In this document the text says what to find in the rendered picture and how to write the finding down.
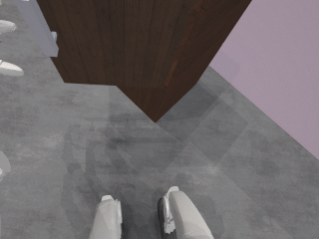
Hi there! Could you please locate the cupboard door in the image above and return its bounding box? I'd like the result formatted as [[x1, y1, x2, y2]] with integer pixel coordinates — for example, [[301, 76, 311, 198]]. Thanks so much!
[[36, 0, 196, 89]]

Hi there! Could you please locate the robot right foot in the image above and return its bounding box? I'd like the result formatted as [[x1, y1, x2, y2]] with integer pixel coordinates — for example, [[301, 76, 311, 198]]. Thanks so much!
[[158, 197, 174, 239]]

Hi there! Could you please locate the left robot thigh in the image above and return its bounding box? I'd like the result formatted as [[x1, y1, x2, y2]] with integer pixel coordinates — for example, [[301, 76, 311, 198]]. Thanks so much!
[[89, 199, 123, 239]]

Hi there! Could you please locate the handle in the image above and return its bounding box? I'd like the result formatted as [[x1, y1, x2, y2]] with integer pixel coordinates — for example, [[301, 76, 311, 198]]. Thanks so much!
[[13, 0, 59, 57]]

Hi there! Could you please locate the left robot upper arm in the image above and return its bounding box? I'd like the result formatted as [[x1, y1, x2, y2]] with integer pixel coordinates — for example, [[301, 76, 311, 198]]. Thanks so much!
[[0, 151, 11, 239]]

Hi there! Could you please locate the left robot hand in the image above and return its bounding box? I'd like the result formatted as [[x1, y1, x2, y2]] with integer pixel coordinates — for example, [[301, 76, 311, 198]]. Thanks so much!
[[0, 0, 24, 77]]

